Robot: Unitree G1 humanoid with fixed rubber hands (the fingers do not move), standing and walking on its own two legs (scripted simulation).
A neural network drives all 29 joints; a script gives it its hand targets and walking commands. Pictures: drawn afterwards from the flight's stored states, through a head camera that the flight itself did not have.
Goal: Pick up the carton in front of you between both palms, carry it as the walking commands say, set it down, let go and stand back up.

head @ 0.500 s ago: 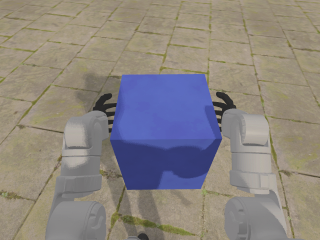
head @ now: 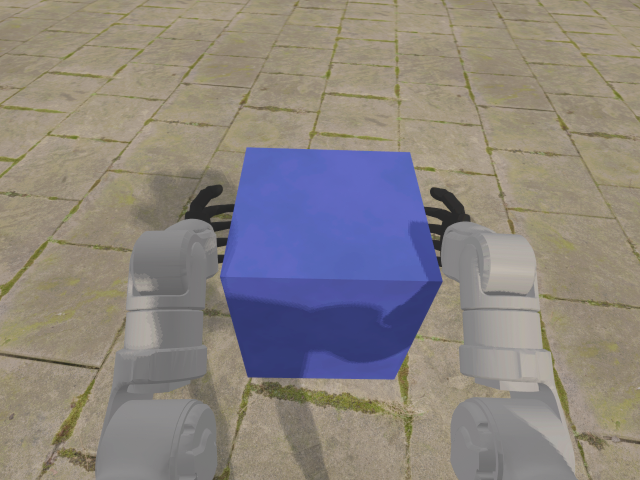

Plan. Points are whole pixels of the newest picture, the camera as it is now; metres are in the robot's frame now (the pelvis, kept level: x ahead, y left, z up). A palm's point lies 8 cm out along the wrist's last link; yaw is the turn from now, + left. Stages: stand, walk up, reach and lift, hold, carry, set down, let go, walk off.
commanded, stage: carry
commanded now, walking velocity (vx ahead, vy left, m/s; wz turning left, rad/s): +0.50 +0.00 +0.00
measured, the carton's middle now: (324, 270) +0.38 -0.01 +0.06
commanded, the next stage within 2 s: none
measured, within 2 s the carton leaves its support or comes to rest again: neither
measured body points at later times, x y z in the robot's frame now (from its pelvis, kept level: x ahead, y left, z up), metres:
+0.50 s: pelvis +0.31 +0.02 +0.00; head +0.30 +0.02 +0.45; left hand +0.60 +0.17 +0.09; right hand +0.60 -0.13 +0.09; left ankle +0.40 +0.10 -0.72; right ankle +0.12 -0.08 -0.68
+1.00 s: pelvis +0.62 -0.03 +0.00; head +0.59 -0.04 +0.45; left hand +0.90 +0.12 +0.09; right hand +0.90 -0.18 +0.08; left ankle +0.43 +0.10 -0.67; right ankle +0.72 -0.12 -0.72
